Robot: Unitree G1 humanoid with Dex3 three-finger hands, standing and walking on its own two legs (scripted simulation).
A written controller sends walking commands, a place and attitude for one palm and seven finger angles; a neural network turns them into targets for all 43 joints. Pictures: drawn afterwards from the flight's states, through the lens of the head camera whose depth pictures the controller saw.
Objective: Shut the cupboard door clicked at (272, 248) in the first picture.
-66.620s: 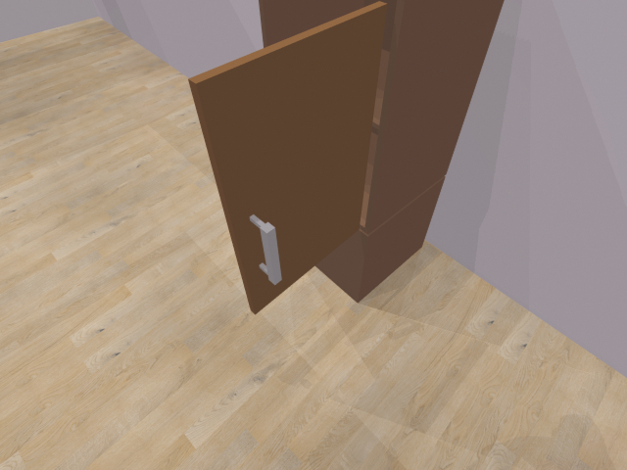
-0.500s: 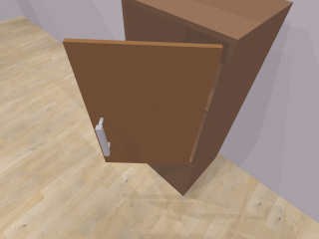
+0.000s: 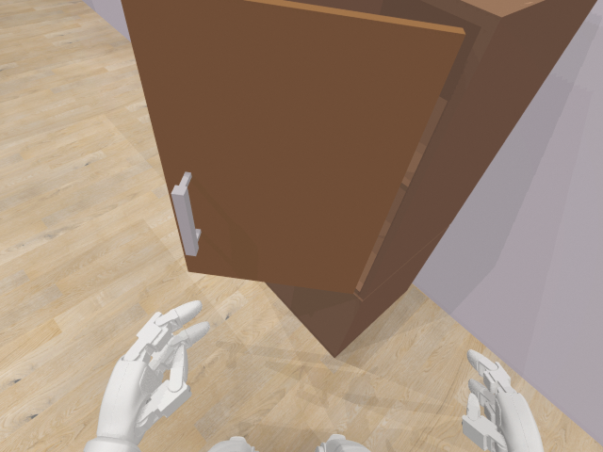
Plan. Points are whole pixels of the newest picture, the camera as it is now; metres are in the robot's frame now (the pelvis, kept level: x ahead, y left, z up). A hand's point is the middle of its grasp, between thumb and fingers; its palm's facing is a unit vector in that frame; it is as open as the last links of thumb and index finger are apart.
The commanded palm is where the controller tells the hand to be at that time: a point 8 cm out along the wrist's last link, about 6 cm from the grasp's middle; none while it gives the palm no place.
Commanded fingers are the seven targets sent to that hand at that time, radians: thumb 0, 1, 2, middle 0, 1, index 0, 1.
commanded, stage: raise the hand and make a fist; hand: left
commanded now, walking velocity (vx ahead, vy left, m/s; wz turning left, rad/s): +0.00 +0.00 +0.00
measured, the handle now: (189, 215) +0.50 +0.22 -0.04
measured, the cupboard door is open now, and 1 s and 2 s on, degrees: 42 42 42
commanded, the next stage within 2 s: bring the fist close to the handle in 1.54 s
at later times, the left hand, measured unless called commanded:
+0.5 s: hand (161, 384) +0.21 +0.18 -0.01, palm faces +0.04 -1.00 +0.00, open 4.0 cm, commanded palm +0.17 +0.23 +0.00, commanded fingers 0.00 0.90 0.90 -1.01 -1.18 -1.01 -1.18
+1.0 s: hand (144, 387) +0.20 +0.20 -0.01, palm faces -0.05 -1.00 -0.01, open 3.1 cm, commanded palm +0.19 +0.26 +0.00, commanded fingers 0.00 0.90 0.90 -1.30 -1.50 -1.30 -1.50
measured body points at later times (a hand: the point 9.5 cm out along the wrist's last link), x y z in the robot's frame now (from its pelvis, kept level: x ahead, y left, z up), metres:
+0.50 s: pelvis +0.00 -0.02 -0.04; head +0.09 -0.01 +0.40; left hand +0.20 +0.23 +0.00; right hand +0.17 -0.23 -0.13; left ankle +0.02 +0.07 -0.67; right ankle +0.04 -0.09 -0.67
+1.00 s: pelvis +0.00 +0.02 -0.04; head +0.07 +0.04 +0.40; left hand +0.20 +0.25 -0.01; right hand +0.21 -0.20 -0.10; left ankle +0.02 +0.07 -0.67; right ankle +0.04 -0.09 -0.67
